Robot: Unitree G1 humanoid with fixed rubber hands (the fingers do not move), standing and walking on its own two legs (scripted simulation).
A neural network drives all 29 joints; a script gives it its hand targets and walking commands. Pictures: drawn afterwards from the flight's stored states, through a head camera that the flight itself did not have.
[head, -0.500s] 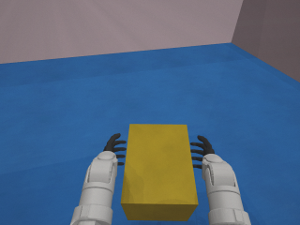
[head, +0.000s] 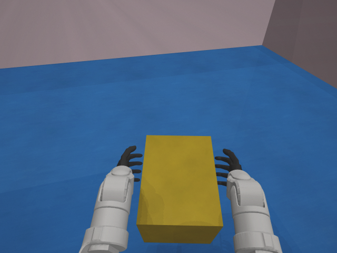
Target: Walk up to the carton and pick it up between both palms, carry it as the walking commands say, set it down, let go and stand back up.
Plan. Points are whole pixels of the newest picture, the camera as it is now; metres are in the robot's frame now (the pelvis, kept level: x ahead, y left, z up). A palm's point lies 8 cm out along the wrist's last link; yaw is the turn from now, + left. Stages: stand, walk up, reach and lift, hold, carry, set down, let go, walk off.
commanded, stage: carry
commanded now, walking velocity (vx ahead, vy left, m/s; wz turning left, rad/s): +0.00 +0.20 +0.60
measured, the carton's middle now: (177, 188) +0.32 -0.01 -0.03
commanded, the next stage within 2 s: none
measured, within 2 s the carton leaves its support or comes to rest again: neither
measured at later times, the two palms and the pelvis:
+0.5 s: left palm (71, 186) +0.25 +0.24 +0.07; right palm (184, 176) +0.29 -0.02 +0.06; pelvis -0.04 +0.06 -0.01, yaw +12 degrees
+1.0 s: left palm out of the picture +0.10 +0.43 +0.06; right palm (83, 202) +0.22 +0.21 +0.05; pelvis -0.12 +0.16 -0.02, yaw +28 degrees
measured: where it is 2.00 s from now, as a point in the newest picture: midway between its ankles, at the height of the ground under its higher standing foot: outside the picture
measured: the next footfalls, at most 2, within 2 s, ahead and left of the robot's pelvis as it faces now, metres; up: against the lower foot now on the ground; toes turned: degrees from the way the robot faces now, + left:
right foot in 0.40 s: +0.02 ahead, -0.05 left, +0.00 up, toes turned +2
left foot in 0.72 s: -0.04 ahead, +0.27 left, +0.00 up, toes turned +27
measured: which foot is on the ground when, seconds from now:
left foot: down 0.00-0.40, up 0.42-0.70, down 0.72-1.00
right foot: down 0.00-0.16, up 0.18-0.38, down 0.40-0.72, up 0.74-1.00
